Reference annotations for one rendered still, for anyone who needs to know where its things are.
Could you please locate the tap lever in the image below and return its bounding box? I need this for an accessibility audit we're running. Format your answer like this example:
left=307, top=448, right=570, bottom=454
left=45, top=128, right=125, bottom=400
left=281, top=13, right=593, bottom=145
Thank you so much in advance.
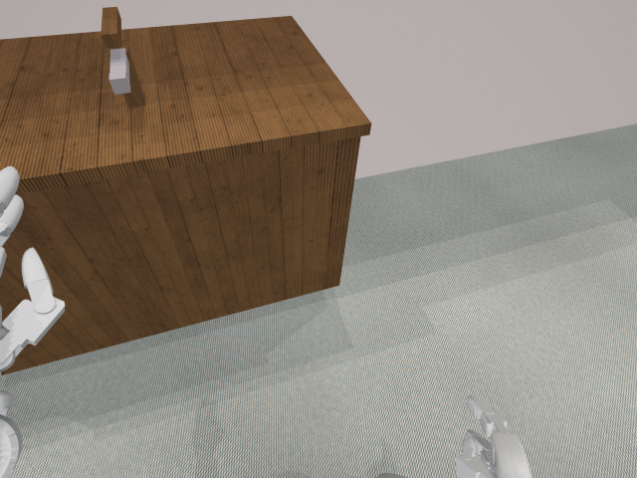
left=109, top=48, right=130, bottom=95

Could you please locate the robot left forearm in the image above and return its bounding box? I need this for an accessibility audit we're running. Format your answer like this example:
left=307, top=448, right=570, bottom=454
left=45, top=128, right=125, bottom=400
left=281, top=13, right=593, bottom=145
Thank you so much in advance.
left=0, top=390, right=23, bottom=478

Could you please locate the robot left hand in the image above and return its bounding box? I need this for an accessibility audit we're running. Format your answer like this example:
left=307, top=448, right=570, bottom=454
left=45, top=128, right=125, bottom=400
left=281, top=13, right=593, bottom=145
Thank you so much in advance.
left=0, top=166, right=65, bottom=382

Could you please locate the robot right hand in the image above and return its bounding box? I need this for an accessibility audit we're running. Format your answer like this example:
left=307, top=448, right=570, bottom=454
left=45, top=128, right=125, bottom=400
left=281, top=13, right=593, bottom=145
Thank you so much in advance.
left=456, top=395, right=532, bottom=478

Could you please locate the counter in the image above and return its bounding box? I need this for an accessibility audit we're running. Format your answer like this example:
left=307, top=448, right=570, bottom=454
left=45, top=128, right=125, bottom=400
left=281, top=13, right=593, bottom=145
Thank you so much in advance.
left=0, top=7, right=371, bottom=375

